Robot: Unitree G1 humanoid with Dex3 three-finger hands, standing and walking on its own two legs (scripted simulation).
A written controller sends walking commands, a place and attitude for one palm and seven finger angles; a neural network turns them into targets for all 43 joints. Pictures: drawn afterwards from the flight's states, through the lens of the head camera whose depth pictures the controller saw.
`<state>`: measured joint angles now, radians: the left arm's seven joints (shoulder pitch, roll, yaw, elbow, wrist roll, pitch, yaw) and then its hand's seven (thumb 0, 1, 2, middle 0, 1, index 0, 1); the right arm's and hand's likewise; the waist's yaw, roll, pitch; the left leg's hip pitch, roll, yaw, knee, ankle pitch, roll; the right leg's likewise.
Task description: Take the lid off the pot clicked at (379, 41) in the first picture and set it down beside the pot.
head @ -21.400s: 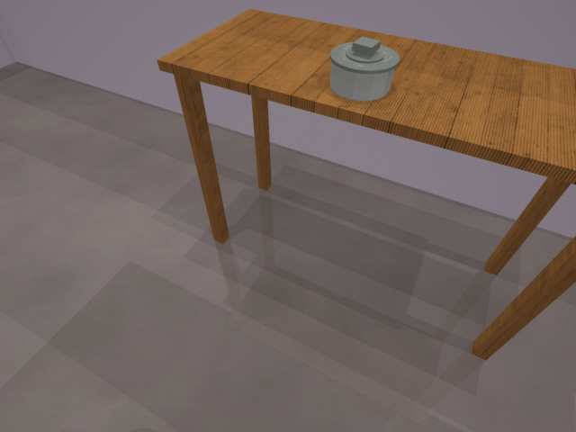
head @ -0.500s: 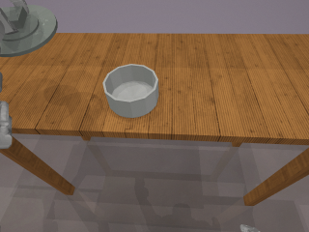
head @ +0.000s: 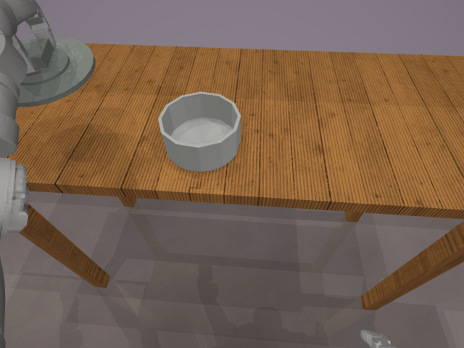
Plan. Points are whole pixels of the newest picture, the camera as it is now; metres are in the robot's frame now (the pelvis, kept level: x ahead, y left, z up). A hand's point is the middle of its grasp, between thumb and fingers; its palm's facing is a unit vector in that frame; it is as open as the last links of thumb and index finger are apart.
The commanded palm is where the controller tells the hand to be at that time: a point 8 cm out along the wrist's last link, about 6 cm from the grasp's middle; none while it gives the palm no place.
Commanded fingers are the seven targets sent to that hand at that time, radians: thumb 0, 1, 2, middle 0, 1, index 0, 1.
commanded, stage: lower the lid onto the table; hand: left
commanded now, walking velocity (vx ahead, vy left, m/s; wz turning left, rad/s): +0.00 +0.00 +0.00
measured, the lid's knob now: (31, 53) +0.50 +0.30 +0.25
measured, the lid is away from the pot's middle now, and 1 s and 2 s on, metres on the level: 0.24 0.22 0.21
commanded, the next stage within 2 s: none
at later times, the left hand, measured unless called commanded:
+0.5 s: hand (42, 70) +0.47 +0.28 +0.24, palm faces -0.27 -0.12 -0.96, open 8.4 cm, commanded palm +0.46 +0.28 +0.30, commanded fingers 0.00 0.61 1.08 -0.75 -1.00 -0.70 -0.98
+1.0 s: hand (61, 90) +0.48 +0.27 +0.20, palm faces -0.36 -0.11 -0.93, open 8.4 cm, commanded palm +0.48 +0.27 +0.26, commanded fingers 0.00 0.61 1.08 -0.75 -1.00 -0.70 -0.98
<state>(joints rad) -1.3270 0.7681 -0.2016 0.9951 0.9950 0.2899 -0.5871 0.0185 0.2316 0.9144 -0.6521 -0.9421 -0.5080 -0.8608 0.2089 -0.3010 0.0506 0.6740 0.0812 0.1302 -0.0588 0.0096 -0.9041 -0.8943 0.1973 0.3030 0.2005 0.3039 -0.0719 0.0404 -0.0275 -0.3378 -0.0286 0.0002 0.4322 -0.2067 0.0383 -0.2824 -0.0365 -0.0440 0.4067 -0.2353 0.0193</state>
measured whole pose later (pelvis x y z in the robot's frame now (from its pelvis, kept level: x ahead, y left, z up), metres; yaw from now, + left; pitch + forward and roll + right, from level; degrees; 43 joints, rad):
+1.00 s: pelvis +0.00 +0.01 +0.00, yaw -1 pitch +8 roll -1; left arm -1.25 0.73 -0.17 1.09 0.98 0.14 -0.54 0.02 0.24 0.91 -0.65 -0.95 -0.50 -0.86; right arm 0.24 -0.29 0.04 0.70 0.07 0.15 -0.07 0.01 -0.90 -0.89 0.20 0.30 0.20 0.30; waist -0.10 0.03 -0.04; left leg -0.38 -0.03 0.01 0.46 -0.22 0.05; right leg -0.32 -0.04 -0.03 0.41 -0.23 0.03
